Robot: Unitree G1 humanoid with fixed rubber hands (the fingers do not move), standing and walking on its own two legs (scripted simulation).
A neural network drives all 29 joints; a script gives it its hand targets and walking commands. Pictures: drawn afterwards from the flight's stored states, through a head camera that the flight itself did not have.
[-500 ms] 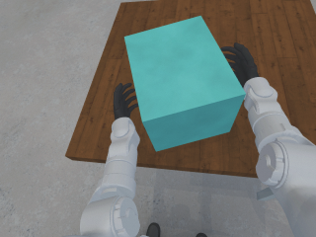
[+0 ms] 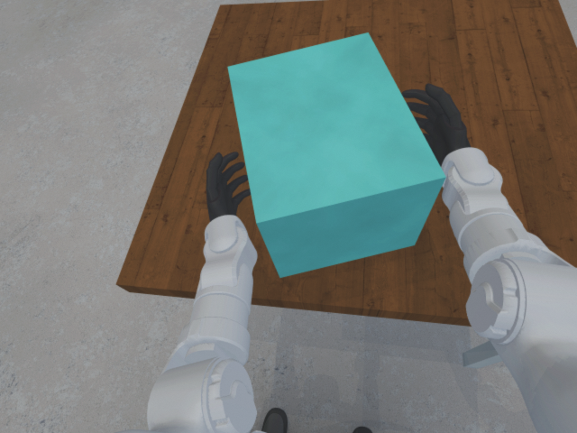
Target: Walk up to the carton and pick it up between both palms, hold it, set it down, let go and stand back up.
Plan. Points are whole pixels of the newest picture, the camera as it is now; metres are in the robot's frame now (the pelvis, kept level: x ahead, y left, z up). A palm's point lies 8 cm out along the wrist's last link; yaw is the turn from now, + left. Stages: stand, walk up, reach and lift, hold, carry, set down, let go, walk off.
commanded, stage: reach and lift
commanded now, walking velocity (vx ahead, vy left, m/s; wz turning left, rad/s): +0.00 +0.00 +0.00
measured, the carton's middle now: (323, 157) +0.51 +0.06 +0.02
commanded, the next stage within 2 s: none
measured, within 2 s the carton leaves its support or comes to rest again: leaves its support in 0.62 s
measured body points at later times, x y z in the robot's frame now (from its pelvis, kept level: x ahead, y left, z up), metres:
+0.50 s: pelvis -0.01 +0.01 +0.00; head +0.09 -0.02 +0.44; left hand +0.38 +0.21 +0.04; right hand +0.50 -0.08 +0.07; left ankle +0.00 +0.17 -0.73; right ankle +0.00 -0.09 -0.73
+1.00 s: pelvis -0.04 +0.01 +0.00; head +0.02 +0.00 +0.44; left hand +0.36 +0.21 +0.06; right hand +0.46 -0.09 +0.11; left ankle +0.00 +0.17 -0.73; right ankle +0.00 -0.09 -0.73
